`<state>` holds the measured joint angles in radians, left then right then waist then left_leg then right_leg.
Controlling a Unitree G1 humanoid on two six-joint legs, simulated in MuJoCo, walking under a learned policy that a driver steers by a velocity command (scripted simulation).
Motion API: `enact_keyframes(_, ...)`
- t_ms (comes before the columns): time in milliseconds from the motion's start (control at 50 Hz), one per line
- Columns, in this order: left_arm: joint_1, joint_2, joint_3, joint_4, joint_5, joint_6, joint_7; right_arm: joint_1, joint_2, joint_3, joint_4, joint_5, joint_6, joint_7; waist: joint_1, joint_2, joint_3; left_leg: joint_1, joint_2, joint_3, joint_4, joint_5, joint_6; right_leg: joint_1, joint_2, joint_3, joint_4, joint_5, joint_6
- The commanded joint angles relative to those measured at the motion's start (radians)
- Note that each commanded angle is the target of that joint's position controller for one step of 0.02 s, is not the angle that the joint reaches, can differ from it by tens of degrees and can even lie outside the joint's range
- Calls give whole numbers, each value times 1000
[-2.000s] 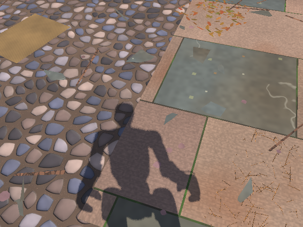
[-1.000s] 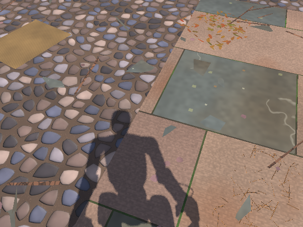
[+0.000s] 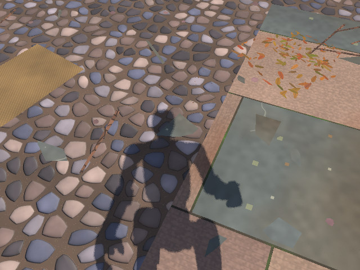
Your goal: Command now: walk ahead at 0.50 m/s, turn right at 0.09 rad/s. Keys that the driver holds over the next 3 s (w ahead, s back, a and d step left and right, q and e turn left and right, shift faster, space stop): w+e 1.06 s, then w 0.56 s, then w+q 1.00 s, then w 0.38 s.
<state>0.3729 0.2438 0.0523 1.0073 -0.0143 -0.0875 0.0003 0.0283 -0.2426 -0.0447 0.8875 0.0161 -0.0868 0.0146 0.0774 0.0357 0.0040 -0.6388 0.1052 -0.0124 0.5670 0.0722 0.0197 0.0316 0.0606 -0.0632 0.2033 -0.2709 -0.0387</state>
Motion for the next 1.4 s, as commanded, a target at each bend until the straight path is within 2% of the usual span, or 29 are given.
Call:
enact_keyframes(20, 51, 165, 37, -14, -7, 11, 8, -118, -83, -13, -98, 5, -25, 18, -20, -90, 81, -3, -22, -1, -66, -82, 25, 12, -321, 160, 6, 320, -147)
enact_keyframes(60, 11, 183, 42, -28, -8, 21, 10, 0, -130, -35, -76, 5, -34, 18, -98, -120, 13, 187, -72, 32, -100, -146, 50, 12, -306, 163, 136, 547, -124)
enact_keyframes(80, -5, 160, 32, -39, -2, 24, 9, 172, -182, -62, -26, 3, -38, 11, -177, -108, -96, 431, -79, 37, -94, -131, 79, -57, -248, 127, 324, 622, -96)
enact_keyframes(100, -4, 113, 12, -72, 16, 21, 8, 367, -266, -85, 8, -16, -38, -1, -238, -7, -269, 758, 114, -163, -55, -133, 144, -267, -173, 75, 646, 376, -56)
enact_keyframes(120, 131, -22, -21, -75, 2, 1, 2, 416, -318, -94, 32, -23, -28, 2, -163, 268, -398, 1063, 338, -623, -180, -325, 283, -651, -1, 73, 975, -266, 4)
enact_keyframes(140, 77, 98, 6, -62, -25, -16, 2, 402, -211, -66, 18, -18, -29, 2, -198, 179, -370, 1024, 312, -666, -243, -420, 254, -743, -49, 206, 1100, -308, -6)
enact_keyframes(160, -9, 145, 22, -89, -42, -22, 3, 320, -160, -51, 5, -15, -31, -3, -189, 136, -225, 901, 285, -496, -256, -378, 203, -806, -97, 190, 1123, -221, -17)
enact_keyframes(200, -76, 128, 31, -101, -25, -13, 16, 193, -108, -36, -10, -22, -36, -1, -131, 41, -89, 637, 219, -286, -325, -234, 164, -732, -176, 168, 1042, -66, -14)
enact_keyframes(240, -40, 83, 35, -97, -26, 17, 12, 157, -77, -29, -1, -34, -40, 0, -82, 69, -46, 520, 177, -156, -388, -185, 150, -644, -208, 172, 993, -7, -16)
enact_keyframes(320, -99, 56, 39, -140, -16, 49, 9, 176, -116, -45, 20, -35, -44, -18, -65, 26, 17, 486, 172, -4, -440, -66, 164, -724, -219, 176, 898, 108, 2)
enact_keyframes(520, -393, 35, 18, -279, -7, 41, -51, 293, -178, -68, 43, -9, 0, -44, -146, -1, 102, 698, 196, 209, -393, 63, 124, -771, -172, 28, 475, 252, -25)
enact_keyframes(580, -354, 79, 38, -304, -11, 46, -64, 265, -218, -80, 27, 2, 21, -47, -89, 47, 42, 753, 206, 250, -233, 473, 93, -631, -93, -49, 456, 108, -75)
enact_keyframes(620, -123, 159, 84, -258, -18, 47, -57, 228, -236, -82, 12, 10, 37, -50, 48, 51, -85, 686, 165, 283, 95, 631, 53, -307, -2, -84, 384, 115, -134)
enact_keyframes(640, 39, 246, 123, -216, -16, 55, -35, 234, -216, -73, -5, -5, 31, -52, 113, -31, -175, 456, 123, 284, 393, 366, 2, -2, -64, 70, 347, 126, -184)
enact_keyframes(660, 18, 355, 137, -215, -21, 50, -27, 327, -45, -24, -60, -43, 2, -35, -23, -302, -241, -4, -83, 195, 751, -603, -59, 321, -319, 626, 270, 23, -362)
enact_keyframes(680, 67, 293, 113, -247, -3, 37, -31, 234, -106, -26, -88, 5, -49, -19, 36, -205, -377, -135, -131, -52, 874, -680, -43, 398, -402, 914, 94, -102, -416)
enact_keyframes(700, 36, 227, 95, -238, 6, 24, -32, 126, -149, -38, -116, 42, -73, -11, 54, -148, -239, -232, -80, -70, 862, -584, -12, 329, -379, 777, 70, -19, -354)
enact_keyframes(760, -163, 126, 61, -289, 6, 11, -27, 151, -167, -53, -92, -9, -66, -25, -76, -46, -86, -35, 25, -81, 632, -410, -5, -84, -269, 473, 59, 251, -274)
enact_keyframes(840, -134, 173, 70, -291, 0, 5, -3, 107, -122, -48, -127, -32, -24, -29, -95, -43, -35, 15, 14, -45, 424, -307, -62, -239, -221, 366, 10, 384, -269)
enact_keyframes(940, -59, 185, 74, -279, -8, 18, 14, -74, -83, -27, -186, -23, -28, -15, -23, -103, 1, 91, -69, -21, 46, 13, -73, -294, -141, 293, 32, 275, -190)
enact_keyframes(1020, 0, 174, 72, -261, -15, 29, 16, -138, -117, -33, -226, -8, -41, 2, 1, -126, 2, 112, -95, -49, -66, 1, -53, -201, -180, 388, 111, 207, -172)
enact_keyframes(1080, -7, 176, 72, -266, -7, 40, 25, -84, -150, -45, -222, -6, -59, 12, -35, -165, -14, 173, -105, -43, -105, -116, -18, -123, -212, 458, 204, 256, -156)
enact_keyframes(1120, -28, 121, 51, -280, 1, 38, 20, 115, -197, -67, -176, -29, -72, 7, -131, -157, -139, 480, -56, -58, -120, -89, 57, -170, -137, 398, 420, 395, -106)
enact_keyframes(1140, -16, 79, 31, -300, 22, 35, 20, 285, -253, -79, -160, -39, -68, 1, -189, -35, -287, 745, 113, -253, -94, -107, 123, -316, -63, 305, 707, 191, -64)
enact_keyframes(1160, 165, 33, 19, -301, -20, 23, 16, 360, -310, -98, -99, -39, -54, 13, -104, 350, -363, 1007, 304, -746, -219, -336, 295, -678, 55, 232, 1005, -315, 0)
enact_keyframes(1180, 130, 140, 33, -272, -31, 20, 18, 332, -200, -73, -120, -6, -50, 17, -138, 197, -269, 965, 287, -778, -266, -565, 265, -796, -16, 281, 1109, -294, 5)
enact_keyframes(1220, -77, 168, 40, -312, -11, 19, 17, 226, -139, -49, -141, -17, -34, 12, -145, 8, -70, 705, 201, -495, -294, -436, 199, -796, -81, 221, 1092, -134, 4)
enact_keyframes(1300, -93, 100, 32, -330, 0, 17, 5, 202, -112, -35, -119, -22, -35, 8, -80, 57, -28, 520, 120, -291, -367, -161, 207, -692, -156, 164, 900, -62, 8)
enact_keyframes(1400, -237, 56, 4, -377, 8, 10, -4, 244, -186, -53, -95, -4, -24, -5, -114, 36, -5, 486, 100, -147, -423, -60, 203, -668, -169, 105, 588, 147, 34)
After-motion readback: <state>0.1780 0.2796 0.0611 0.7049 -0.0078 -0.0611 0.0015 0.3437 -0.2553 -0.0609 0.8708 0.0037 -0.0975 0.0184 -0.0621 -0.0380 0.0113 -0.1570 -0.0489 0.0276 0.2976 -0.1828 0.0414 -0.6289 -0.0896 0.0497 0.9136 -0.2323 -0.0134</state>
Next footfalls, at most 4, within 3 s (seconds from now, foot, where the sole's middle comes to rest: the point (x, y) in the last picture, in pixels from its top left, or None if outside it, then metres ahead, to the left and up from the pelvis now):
0.08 left None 0.24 0.14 -0.78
0.64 right None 0.49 -0.16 -0.78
1.12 left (231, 188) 0.84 -0.12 -0.78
1.62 right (317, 187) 0.87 -0.48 -0.78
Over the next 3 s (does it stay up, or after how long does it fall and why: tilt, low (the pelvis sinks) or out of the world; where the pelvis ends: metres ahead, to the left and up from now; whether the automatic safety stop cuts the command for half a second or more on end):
stays up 1.49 -0.62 0.00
